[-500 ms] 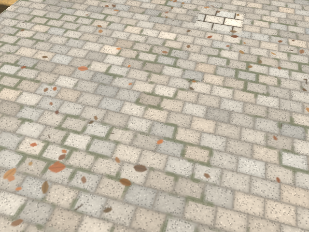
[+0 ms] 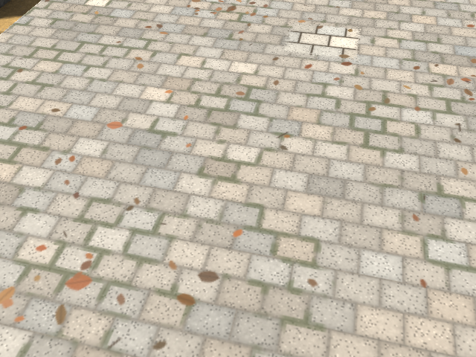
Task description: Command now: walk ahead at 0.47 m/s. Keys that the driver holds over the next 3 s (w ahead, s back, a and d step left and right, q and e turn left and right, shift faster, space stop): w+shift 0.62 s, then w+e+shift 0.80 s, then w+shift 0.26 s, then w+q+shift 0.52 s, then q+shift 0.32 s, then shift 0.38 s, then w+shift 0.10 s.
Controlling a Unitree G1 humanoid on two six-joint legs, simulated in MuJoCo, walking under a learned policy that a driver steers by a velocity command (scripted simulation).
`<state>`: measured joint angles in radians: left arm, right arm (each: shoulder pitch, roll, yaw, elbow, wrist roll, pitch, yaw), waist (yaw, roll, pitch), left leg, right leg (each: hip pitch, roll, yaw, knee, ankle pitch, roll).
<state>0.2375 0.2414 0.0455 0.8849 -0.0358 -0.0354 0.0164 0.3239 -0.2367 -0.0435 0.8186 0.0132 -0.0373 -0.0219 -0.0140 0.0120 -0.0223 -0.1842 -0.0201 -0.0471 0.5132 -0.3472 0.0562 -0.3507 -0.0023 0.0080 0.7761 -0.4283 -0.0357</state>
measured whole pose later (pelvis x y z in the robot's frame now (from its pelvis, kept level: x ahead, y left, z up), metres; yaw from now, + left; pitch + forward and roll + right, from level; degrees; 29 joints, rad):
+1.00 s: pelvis +0.68 -0.02 -0.02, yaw -13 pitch +0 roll +2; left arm 0.05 0.25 0.02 0.78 0.01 -0.03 -0.07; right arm 0.49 -0.21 -0.03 0.99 -0.01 -0.12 -0.01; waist -0.04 -0.02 0.05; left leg 0.26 -0.09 0.31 0.16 -0.36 0.03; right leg -0.77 -0.05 -0.15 0.79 0.11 -0.15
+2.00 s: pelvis +1.51 -0.42 -0.01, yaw -37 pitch +2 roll +0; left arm 0.08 0.25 0.00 0.70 0.06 -0.09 -0.01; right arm 0.46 -0.27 -0.04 0.90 0.01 -0.07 0.02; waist -0.08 0.01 0.02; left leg -0.27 0.02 -0.04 1.19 -0.32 0.10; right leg -0.42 -0.01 -0.07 0.63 -0.24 -0.04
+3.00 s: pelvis +2.02 -0.71 +0.00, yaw +3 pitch +1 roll +0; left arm 0.20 0.23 0.03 0.66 0.00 0.01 0.02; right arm 0.19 -0.27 -0.04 0.68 0.01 0.05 -0.01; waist 0.01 0.00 0.00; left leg -0.38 -0.03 -0.04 0.88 -0.52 -0.05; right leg -0.41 0.03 0.05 0.49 -0.11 -0.02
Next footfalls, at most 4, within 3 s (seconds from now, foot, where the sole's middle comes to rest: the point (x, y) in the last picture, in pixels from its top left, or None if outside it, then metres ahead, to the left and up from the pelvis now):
0.16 right None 0.10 -0.16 -0.77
0.60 left None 0.53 0.06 -0.77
1.08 right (276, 241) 0.94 -0.10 -0.77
1.48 left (273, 150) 1.40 -0.12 -0.77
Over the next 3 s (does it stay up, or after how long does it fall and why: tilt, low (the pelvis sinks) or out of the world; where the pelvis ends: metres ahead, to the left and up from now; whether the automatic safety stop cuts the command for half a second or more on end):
stays up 2.02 -0.71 0.00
